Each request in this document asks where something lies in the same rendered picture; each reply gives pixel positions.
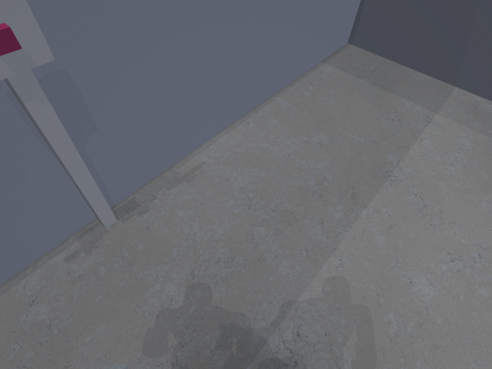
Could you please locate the button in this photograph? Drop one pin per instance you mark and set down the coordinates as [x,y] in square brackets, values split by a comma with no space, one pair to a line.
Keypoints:
[8,41]

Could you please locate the panel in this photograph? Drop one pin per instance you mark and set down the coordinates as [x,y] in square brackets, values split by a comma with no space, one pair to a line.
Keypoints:
[15,69]

